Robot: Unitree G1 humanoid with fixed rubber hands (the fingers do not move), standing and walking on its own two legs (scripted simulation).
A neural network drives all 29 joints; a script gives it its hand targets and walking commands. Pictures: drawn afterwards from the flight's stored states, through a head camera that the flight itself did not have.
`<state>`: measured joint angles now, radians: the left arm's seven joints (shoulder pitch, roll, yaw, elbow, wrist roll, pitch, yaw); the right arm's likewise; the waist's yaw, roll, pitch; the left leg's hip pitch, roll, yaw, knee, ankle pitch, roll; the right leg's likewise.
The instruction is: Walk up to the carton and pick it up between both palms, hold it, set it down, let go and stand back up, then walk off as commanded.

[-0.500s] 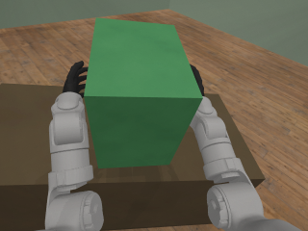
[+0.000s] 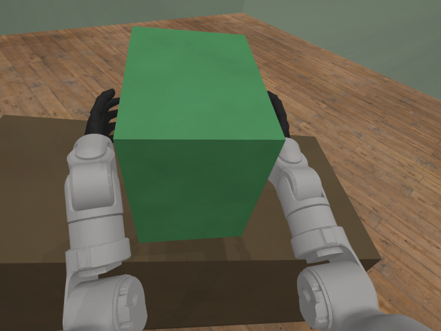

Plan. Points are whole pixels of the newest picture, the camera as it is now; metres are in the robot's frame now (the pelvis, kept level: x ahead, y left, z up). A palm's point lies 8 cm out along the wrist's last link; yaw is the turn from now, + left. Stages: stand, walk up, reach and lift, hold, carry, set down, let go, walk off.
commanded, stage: hold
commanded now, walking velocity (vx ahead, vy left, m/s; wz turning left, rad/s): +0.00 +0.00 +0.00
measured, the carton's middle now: (191, 140) +0.40 +0.03 +0.16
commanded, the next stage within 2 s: none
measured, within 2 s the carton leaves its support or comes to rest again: neither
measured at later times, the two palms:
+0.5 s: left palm (116, 134) +0.36 +0.15 +0.20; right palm (290, 143) +0.36 -0.15 +0.19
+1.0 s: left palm (131, 119) +0.38 +0.13 +0.21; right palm (299, 139) +0.37 -0.17 +0.20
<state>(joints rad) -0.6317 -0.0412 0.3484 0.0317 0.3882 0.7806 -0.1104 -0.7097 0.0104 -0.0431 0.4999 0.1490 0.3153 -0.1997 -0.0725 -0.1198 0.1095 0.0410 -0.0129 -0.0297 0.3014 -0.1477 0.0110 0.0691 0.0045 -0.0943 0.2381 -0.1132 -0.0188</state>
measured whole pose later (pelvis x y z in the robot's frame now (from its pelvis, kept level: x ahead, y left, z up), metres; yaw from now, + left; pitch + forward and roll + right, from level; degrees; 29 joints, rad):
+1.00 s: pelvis +0.00 +0.00 +0.00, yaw -1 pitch -9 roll +0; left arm -0.73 -0.08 0.38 0.20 0.43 0.74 -0.08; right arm -0.75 -0.02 -0.11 0.58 0.10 0.29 -0.15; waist -0.09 -0.03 0.06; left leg 0.02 -0.01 -0.01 0.28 -0.14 0.02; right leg 0.03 0.01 -0.07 0.25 -0.11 -0.02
